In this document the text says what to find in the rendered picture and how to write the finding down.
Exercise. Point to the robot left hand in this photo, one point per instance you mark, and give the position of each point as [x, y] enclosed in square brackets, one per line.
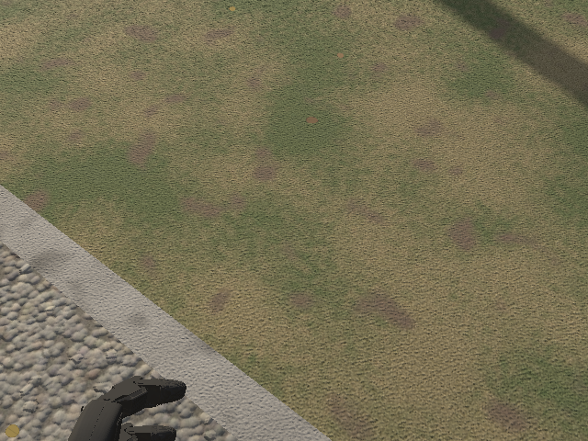
[101, 419]

